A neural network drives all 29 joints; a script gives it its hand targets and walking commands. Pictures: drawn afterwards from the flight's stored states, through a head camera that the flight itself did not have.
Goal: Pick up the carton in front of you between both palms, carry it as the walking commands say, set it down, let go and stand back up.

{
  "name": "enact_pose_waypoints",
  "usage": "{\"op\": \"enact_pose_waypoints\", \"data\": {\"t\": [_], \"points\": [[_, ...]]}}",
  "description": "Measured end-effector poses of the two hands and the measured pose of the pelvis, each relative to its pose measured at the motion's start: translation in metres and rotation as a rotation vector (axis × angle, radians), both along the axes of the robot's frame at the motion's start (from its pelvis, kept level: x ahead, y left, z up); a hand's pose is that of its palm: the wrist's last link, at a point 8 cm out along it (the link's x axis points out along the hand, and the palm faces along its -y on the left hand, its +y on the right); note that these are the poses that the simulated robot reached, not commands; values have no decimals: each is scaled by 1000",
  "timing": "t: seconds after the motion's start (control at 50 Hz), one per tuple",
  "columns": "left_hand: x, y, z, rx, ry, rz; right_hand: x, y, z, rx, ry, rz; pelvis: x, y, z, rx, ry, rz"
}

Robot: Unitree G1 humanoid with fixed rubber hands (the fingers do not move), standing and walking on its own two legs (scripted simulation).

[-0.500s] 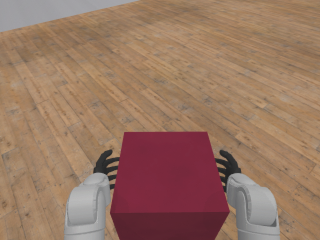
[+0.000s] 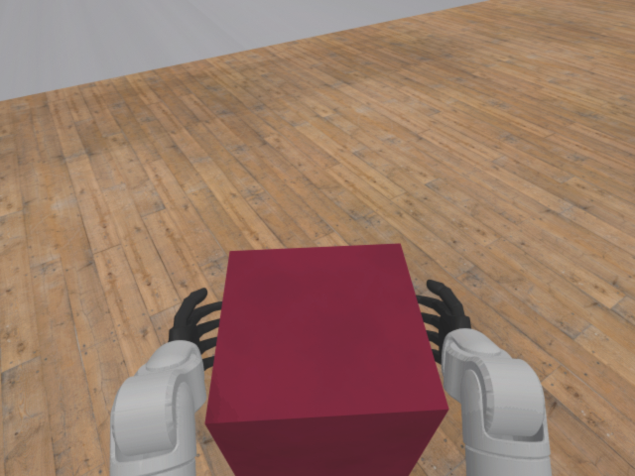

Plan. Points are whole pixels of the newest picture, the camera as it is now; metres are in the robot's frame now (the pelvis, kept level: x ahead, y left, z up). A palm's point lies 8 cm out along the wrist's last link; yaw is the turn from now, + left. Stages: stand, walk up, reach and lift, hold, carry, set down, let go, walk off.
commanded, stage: carry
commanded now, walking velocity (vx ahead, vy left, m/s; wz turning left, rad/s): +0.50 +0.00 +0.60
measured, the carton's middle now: (320, 371) +0.27 +0.00 +0.02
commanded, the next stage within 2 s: none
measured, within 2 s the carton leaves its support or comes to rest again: neither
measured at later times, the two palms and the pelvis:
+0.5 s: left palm (221, 189) +0.58 +0.15 +0.09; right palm (384, 171) +0.63 -0.14 +0.08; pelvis +0.34 -0.04 +0.01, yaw +11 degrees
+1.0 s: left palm (198, 108) +0.91 +0.25 +0.09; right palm (322, 93) +0.95 -0.05 +0.10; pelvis +0.67 +0.05 +0.01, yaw +9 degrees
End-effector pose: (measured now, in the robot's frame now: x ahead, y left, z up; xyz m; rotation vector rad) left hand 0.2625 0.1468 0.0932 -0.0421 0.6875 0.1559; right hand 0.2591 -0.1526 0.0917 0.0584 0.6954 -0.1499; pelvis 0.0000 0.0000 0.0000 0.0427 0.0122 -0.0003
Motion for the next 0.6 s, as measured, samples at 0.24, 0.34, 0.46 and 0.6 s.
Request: {"op": "enact_pose_waypoints", "data": {"t": [0.24,0.34,0.46,0.6], "points": [[129,32,19,-29,23,139,171,35,28,-28,24,137,146,-7,33,-60,48,115],[198,28,21,-28,-4,177,251,33,30,-32,-3,178,222,-20,28,-68,60,139],[298,8,0,15,23,171,349,12,-3,6,23,173,322,-38,6,-76,51,182],[365,8,-2,31,120,201,427,14,-10,12,118,213,402,-43,29,-42,52,211]]}}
